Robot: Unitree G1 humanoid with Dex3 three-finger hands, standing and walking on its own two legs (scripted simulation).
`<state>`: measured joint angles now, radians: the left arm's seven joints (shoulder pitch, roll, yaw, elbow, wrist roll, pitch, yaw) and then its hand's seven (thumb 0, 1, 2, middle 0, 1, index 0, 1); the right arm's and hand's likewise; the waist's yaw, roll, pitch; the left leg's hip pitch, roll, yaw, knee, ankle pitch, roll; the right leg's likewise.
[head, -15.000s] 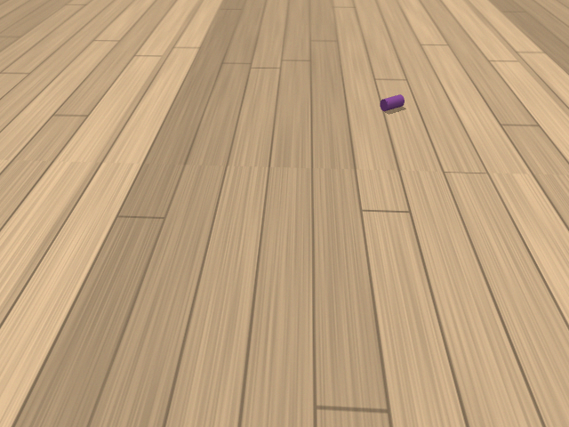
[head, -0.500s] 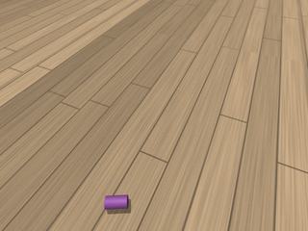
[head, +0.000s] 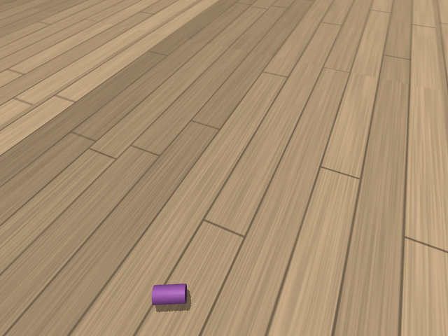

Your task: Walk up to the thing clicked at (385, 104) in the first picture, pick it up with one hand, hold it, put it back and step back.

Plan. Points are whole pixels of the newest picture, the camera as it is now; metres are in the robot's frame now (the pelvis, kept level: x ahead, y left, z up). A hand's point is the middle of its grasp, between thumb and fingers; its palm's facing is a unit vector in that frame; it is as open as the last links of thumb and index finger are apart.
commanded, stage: rise first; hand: left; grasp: from above
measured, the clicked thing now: (169, 294) +0.41 +0.26 -0.74
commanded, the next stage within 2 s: none
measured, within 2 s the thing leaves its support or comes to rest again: neither
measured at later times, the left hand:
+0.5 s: hand out of the picture +0.13 +0.26 -0.19, palm faces -0.09 -0.91 -0.40, open 12.1 cm
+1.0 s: hand out of the picture +0.13 +0.28 -0.29, palm faces -0.31 -0.77 -0.56, open 14.2 cm
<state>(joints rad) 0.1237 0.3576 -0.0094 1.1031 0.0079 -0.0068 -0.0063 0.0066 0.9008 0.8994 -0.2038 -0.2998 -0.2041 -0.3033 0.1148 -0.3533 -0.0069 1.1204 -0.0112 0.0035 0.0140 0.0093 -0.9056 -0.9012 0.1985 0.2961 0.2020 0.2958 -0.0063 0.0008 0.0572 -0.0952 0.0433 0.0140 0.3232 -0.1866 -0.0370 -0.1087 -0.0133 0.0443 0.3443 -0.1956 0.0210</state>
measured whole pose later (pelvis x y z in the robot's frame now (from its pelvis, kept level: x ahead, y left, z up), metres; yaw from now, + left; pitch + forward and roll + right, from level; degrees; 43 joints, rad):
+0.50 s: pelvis -0.01 +0.01 -0.04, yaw +2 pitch +10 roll -1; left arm 0.05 0.32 0.14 0.85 0.20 0.11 -0.03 0.00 -0.12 0.96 -0.10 -0.99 -0.11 -0.98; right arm 0.25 -0.24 -0.03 0.68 0.02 -0.07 0.00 0.01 -0.91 -0.90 0.20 0.30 0.20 0.30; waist -0.03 0.00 -0.05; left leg -0.59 0.03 -0.02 0.80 -0.38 -0.03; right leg -0.58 -0.02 0.02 0.78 -0.38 0.03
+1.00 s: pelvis -0.03 +0.01 -0.15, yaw +2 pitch +24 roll -2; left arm 0.14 0.37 0.12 0.55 0.43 0.10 0.01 0.00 -0.57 0.98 -0.09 -1.06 -0.09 -1.07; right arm 0.16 -0.25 -0.02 0.54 -0.01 -0.18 0.02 0.01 -0.93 -0.91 0.20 0.30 0.20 0.30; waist -0.03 0.00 -0.16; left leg -1.21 0.02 -0.06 1.39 -0.60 -0.03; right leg -1.17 -0.02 0.01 1.36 -0.60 0.04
